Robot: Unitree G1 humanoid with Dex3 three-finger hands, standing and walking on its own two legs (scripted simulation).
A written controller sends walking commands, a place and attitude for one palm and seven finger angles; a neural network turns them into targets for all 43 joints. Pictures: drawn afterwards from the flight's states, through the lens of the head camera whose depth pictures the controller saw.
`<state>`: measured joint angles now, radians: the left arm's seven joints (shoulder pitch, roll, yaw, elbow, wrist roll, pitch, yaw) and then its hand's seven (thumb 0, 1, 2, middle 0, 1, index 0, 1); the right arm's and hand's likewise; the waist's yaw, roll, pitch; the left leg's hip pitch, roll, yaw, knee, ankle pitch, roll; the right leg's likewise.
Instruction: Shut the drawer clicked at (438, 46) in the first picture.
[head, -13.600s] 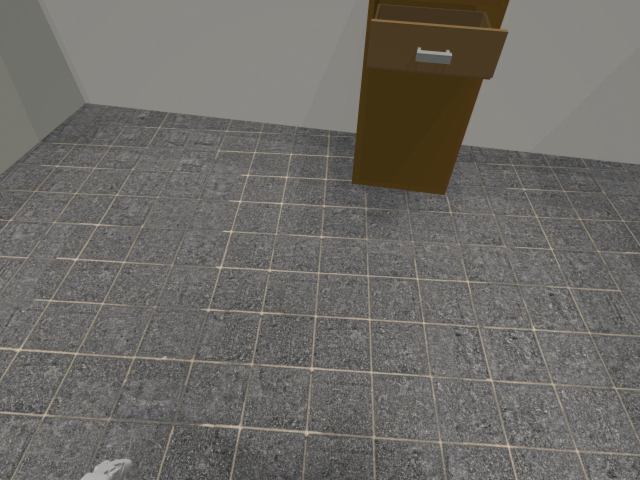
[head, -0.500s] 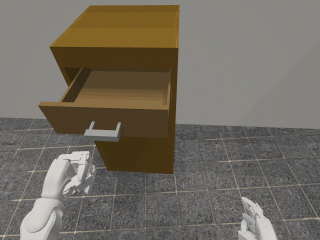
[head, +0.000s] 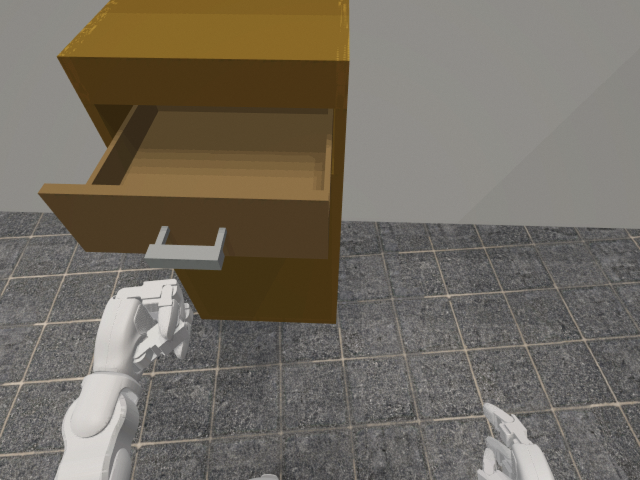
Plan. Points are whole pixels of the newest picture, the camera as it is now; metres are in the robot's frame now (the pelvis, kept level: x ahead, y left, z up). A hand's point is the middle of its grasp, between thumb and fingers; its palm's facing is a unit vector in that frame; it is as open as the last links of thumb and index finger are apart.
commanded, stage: bring the fist close to the handle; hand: left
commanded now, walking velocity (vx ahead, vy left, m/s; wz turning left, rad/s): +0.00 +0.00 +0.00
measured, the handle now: (189, 245) +0.43 +0.22 +0.02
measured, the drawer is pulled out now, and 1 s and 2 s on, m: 0.21 0.21 0.12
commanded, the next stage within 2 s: push the drawer shut in 0.84 s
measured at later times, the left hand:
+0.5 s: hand (213, 316) +0.32 +0.16 +0.00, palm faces -0.02 -1.00 -0.03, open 3.3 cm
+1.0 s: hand (207, 305) +0.33 +0.17 +0.02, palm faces -0.02 -1.00 -0.05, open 3.3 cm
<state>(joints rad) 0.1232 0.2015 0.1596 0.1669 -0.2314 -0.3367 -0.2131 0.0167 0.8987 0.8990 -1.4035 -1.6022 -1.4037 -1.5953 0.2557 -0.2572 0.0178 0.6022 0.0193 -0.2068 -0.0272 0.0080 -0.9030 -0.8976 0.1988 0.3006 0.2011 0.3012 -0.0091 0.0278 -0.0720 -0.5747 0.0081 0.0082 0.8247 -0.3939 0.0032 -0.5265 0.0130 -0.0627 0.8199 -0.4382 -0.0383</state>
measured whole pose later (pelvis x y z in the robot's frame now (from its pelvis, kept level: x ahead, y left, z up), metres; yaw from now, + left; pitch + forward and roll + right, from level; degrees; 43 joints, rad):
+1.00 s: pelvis -0.02 +0.01 -0.04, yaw -1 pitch +15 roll -1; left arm -0.17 0.23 0.17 0.45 -0.19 -0.43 -0.16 0.02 0.90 0.90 -1.40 -1.60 -1.41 -1.60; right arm 0.25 -0.26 0.02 0.58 0.02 -0.07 -0.02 0.01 -0.90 -0.90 0.20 0.30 0.20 0.30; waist -0.04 0.02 -0.12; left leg -0.86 0.02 0.01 1.05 -0.46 0.01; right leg -0.80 0.02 -0.07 1.03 -0.49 -0.04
